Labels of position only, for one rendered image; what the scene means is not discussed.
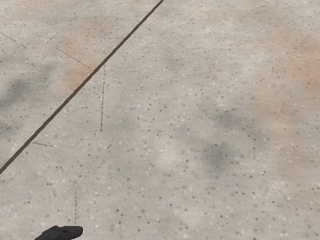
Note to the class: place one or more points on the left robot hand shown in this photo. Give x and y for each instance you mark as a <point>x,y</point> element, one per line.
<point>61,233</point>

